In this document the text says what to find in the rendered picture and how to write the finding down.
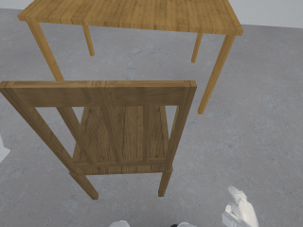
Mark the table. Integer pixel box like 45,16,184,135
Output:
17,0,243,114

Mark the robot right hand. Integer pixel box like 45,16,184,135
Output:
222,185,259,227

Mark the robot left hand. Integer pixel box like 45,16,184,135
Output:
0,134,10,163

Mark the chair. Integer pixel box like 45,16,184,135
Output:
0,80,197,200

